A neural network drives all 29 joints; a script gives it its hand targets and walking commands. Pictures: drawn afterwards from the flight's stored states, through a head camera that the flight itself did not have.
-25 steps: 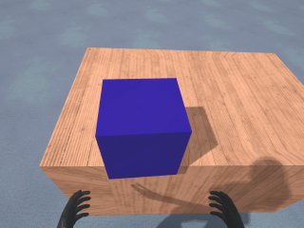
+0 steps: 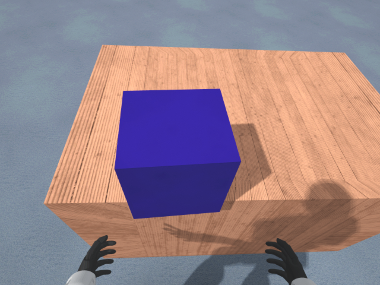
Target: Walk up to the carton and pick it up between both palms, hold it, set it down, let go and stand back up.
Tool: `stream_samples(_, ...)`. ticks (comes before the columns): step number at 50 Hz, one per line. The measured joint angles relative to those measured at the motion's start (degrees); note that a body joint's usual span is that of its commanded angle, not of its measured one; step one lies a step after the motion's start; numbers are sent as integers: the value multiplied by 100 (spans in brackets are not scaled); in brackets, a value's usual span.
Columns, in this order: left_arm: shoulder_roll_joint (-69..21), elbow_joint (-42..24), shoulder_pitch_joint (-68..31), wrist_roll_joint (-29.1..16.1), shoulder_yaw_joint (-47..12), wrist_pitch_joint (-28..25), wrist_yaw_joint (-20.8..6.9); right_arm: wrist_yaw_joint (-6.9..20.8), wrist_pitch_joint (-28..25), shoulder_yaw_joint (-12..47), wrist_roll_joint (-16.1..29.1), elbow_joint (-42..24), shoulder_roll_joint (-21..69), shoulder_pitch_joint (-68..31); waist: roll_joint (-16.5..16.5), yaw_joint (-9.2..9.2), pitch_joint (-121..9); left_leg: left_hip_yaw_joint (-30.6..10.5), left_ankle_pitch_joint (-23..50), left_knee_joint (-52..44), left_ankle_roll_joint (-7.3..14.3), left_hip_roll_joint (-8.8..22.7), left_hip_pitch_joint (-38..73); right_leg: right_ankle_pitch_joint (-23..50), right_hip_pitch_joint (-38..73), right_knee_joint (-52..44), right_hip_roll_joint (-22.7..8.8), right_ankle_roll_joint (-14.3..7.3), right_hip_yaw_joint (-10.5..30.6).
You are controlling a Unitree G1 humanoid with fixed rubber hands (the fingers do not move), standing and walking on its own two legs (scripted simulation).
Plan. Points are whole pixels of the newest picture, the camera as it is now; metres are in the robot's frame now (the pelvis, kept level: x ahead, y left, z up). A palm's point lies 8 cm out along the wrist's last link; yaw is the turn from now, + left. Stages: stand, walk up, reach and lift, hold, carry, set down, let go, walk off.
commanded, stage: let go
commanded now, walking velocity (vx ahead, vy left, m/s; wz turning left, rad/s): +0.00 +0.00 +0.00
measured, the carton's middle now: (175, 156) +0.39 +0.08 +0.01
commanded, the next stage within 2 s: stand in 0.46 s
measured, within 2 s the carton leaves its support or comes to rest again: neither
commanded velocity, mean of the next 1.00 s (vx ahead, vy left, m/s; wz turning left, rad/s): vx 0.00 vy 0.00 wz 0.00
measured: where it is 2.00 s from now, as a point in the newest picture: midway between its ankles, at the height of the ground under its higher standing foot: outside the picture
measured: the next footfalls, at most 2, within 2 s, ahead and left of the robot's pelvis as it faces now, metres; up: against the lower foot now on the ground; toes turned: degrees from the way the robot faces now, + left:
none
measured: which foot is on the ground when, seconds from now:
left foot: down 0.00-1.00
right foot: down 0.00-1.00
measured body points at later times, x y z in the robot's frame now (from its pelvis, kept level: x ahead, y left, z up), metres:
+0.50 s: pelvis -0.03 +0.01 +0.00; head +0.02 +0.03 +0.45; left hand +0.13 +0.24 -0.12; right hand +0.13 -0.19 -0.12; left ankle +0.00 +0.14 -0.74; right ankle -0.06 -0.09 -0.74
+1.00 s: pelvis +0.00 +0.02 -0.01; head -0.04 +0.03 +0.44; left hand -0.07 +0.24 -0.17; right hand -0.03 -0.19 -0.17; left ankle +0.00 +0.14 -0.74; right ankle -0.06 -0.09 -0.74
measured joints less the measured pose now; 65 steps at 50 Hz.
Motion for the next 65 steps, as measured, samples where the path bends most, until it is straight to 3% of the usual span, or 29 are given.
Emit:
stream_samples(3,-73,-194,-24,101,-18,403,52,-7,321,-66,86,-88,51,-23,29,12,31,2,31,-31,11,13,-31,72,-5,-98,12,13,5)
stream_samples(9,-197,-503,71,165,-81,532,48,-13,404,-121,-13,-464,108,121,110,1,57,26,94,-85,47,10,-111,166,-79,-187,5,49,31)
stream_samples(16,-322,-214,-222,258,-36,1097,112,2,921,-291,-171,-333,136,-112,206,-42,192,27,192,-113,80,-6,-150,253,-125,-199,-11,82,28)
stream_samples(24,-360,-134,-366,252,-82,1349,165,31,1224,-412,-289,-462,149,-150,240,-58,283,18,246,-34,97,-7,-267,277,-264,-69,-12,97,13)
stream_samples(26,-382,204,-345,277,-128,835,146,35,1212,-421,-502,-420,80,-33,350,-128,188,-87,189,139,107,-4,-398,251,-281,-43,-3,105,-96)
stream_samples(30,-413,1107,9,327,-104,-693,146,21,1291,-448,-696,-61,-101,464,538,-175,-13,-295,-63,518,122,-47,-422,65,-103,68,-21,105,-308)
stream_samples(33,-386,1571,289,332,-52,-1093,170,63,1322,-476,-683,286,-180,842,571,-185,-122,-399,-219,709,129,-114,-338,-108,57,201,-70,114,-423)
stream_samples(41,-320,2717,754,161,63,-1192,244,6,1451,-529,-607,1051,-160,1504,528,-168,-159,-553,-395,842,169,-244,73,-296,600,208,-171,160,-598)
stream_samples(49,-563,3572,1071,127,19,-1184,302,-126,1476,-460,-514,1384,123,1801,511,-182,-92,-622,-339,689,213,-334,347,-248,935,0,-242,201,-676)
stream_samples(65,-1092,4188,1065,94,-71,-1200,355,-243,1422,-280,-440,1425,510,1724,559,-172,75,-731,-232,632,251,-445,372,-228,989,-2,-329,250,-791)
